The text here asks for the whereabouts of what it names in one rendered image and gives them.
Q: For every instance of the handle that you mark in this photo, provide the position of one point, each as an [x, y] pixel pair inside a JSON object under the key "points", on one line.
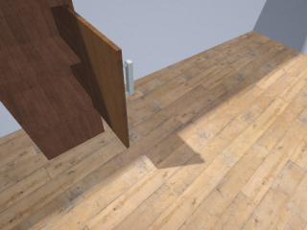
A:
{"points": [[128, 65]]}

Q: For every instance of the cupboard door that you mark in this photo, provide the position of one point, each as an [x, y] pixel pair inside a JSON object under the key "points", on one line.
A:
{"points": [[102, 64]]}

